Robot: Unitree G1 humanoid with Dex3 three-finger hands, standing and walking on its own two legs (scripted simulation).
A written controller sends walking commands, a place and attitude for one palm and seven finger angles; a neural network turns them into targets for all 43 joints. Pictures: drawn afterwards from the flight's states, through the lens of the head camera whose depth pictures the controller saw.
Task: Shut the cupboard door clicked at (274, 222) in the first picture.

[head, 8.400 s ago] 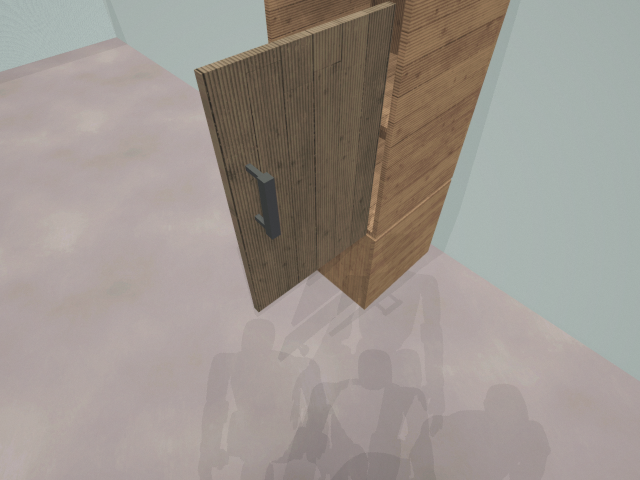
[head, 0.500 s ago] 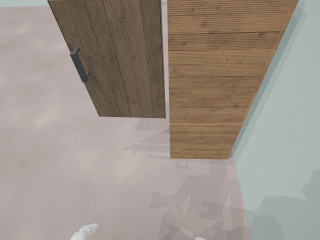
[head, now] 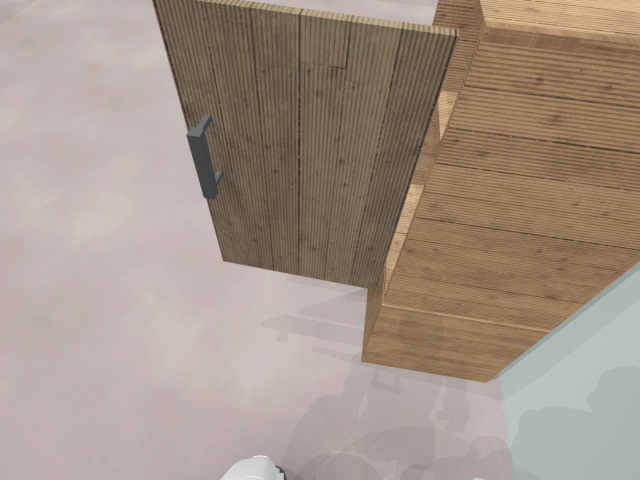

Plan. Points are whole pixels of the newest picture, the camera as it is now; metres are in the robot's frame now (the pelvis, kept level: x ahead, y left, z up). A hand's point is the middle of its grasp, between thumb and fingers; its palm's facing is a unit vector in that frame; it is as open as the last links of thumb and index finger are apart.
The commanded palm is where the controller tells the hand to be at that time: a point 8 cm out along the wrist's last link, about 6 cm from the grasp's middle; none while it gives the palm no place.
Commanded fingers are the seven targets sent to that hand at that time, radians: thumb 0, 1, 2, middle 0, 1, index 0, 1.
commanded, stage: come to a stop and stand still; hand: left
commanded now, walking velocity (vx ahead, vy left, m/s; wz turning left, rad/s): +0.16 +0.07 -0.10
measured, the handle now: (208, 158) +0.56 +0.26 +0.03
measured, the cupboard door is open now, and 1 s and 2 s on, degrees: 88 88 88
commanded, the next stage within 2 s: look again from close up in 1.28 s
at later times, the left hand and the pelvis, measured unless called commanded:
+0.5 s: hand (198, 423) +0.20 +0.20 -0.14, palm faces -0.08 -0.97 -0.23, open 7.3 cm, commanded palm none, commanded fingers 0.00 0.90 0.90 -0.20 -0.30 -0.20 -0.30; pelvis +0.06 +0.01 +0.02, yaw -4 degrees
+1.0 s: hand out of the picture +0.04 +0.21 -0.17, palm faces +0.03 -0.97 -0.23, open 7.3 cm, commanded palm none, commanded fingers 0.00 0.90 0.90 -0.20 -0.30 -0.20 -0.30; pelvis +0.04 +0.01 +0.01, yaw -3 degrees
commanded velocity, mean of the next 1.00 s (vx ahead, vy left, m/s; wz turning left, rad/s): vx -0.07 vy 0.00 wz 0.00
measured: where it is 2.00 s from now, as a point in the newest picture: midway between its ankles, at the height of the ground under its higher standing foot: outside the picture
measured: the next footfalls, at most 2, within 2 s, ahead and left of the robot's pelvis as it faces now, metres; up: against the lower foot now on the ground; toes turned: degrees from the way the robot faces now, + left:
right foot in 0.56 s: +0.02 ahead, -0.11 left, +0.00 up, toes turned -5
left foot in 0.94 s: +0.09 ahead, +0.11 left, +0.00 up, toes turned -1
